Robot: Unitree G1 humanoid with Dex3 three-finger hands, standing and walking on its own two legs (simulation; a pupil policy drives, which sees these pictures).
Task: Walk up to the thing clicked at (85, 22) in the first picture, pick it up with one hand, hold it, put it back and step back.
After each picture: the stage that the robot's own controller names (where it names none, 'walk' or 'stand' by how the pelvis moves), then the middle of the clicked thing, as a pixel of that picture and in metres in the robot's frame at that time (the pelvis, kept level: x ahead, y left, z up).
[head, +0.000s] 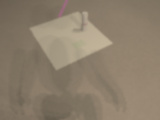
stand; (84, 21) +1.60 -0.07 -0.65
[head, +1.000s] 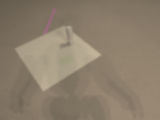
walk; (70, 36) +1.46 +0.20 -0.63
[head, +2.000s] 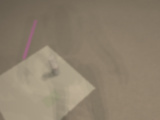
walk; (54, 65) +0.91 +0.34 -0.65
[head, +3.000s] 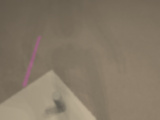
walk; (59, 102) +0.54 +0.24 -0.65
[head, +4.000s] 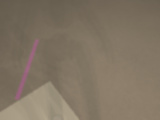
stand; out of the picture +0.34 +0.16 -0.62
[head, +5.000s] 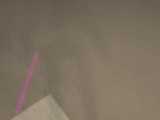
stand; out of the picture +0.29 +0.15 -0.65
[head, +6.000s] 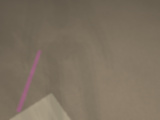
stand; out of the picture +0.29 +0.15 -0.66
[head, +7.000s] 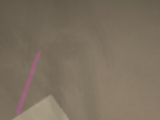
stand; out of the picture +0.28 +0.16 -0.66
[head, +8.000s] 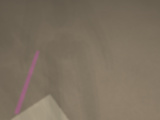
stand; out of the picture +0.28 +0.16 -0.66
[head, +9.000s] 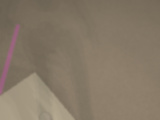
go down; out of the picture +0.30 +0.17 -0.59
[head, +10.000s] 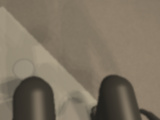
go down; (28, 75) +0.35 +0.20 -0.22
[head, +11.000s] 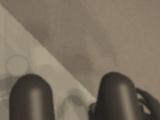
close in; (23, 72) +0.36 +0.20 -0.21
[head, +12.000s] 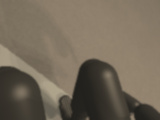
close in; out of the picture +0.35 +0.22 -0.15
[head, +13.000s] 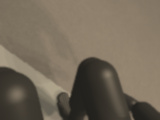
close; out of the picture +0.36 +0.23 -0.15
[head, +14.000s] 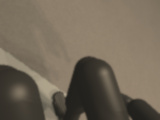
lift; out of the picture +0.35 +0.22 -0.15
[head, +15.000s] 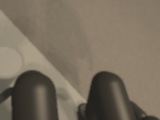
lift; out of the picture +0.29 +0.24 -0.07
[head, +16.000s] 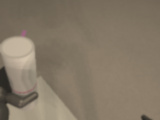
lift; (23, 79) +0.31 +0.17 +0.08
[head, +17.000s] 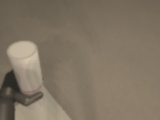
hold; (30, 80) +0.32 +0.16 +0.06
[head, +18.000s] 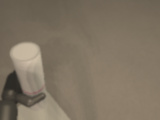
hold; (32, 81) +0.31 +0.16 +0.07
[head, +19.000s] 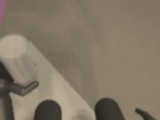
crouch; (23, 70) +0.36 +0.18 -0.01
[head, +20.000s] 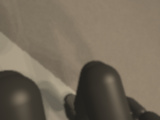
lower; out of the picture +0.37 +0.24 -0.14
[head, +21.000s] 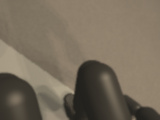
lower; out of the picture +0.38 +0.24 -0.14
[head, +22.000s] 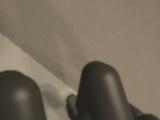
lower; out of the picture +0.37 +0.24 -0.12
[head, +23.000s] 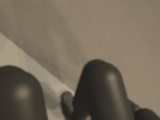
lower; out of the picture +0.34 +0.24 -0.15
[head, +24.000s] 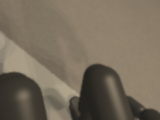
loosen; out of the picture +0.36 +0.23 -0.12
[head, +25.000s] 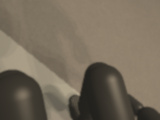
withdraw; out of the picture +0.36 +0.25 -0.17
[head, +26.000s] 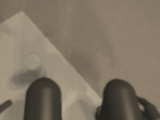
walk; (37, 69) +0.40 +0.21 -0.27
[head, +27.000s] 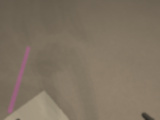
stand; out of the picture +0.31 +0.17 -0.59
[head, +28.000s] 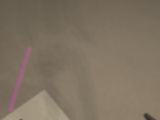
stand; out of the picture +0.33 +0.18 -0.60
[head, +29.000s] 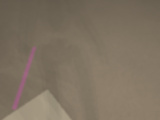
stand; out of the picture +0.32 +0.18 -0.63
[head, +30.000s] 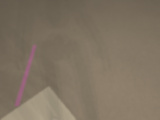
walk; out of the picture +0.35 +0.17 -0.65
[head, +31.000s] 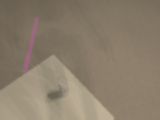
walk; (63, 87) +0.55 +0.13 -0.63
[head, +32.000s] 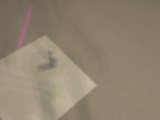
walk; (53, 57) +0.87 +0.22 -0.64
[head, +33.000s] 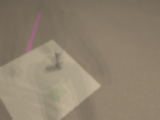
stand; (59, 59) +0.95 +0.20 -0.65
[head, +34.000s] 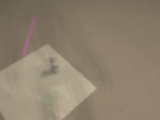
stand; (54, 63) +0.94 +0.24 -0.66
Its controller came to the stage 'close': yes
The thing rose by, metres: 0.70
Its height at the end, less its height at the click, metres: +0.00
